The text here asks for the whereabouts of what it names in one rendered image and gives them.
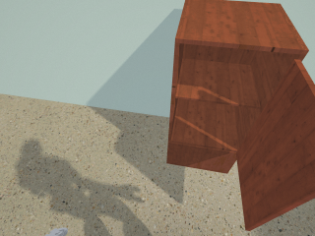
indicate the cupboard door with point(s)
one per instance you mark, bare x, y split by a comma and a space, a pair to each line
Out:
276, 161

